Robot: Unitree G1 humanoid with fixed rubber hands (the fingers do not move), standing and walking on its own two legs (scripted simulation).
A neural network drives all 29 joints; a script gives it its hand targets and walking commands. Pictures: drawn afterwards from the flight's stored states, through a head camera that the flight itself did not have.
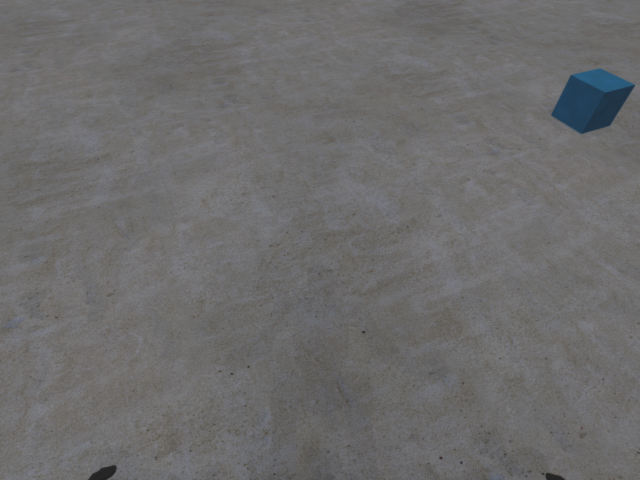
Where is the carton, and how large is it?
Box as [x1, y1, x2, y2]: [551, 68, 634, 133]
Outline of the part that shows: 634,84 600,68 573,74 570,76 551,115 580,133 609,125 634,86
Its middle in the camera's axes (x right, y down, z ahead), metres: +1.64 -0.83 +2.33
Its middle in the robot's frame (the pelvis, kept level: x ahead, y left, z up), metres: +2.27 -1.60 -0.65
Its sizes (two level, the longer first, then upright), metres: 0.244 0.238 0.262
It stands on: the floor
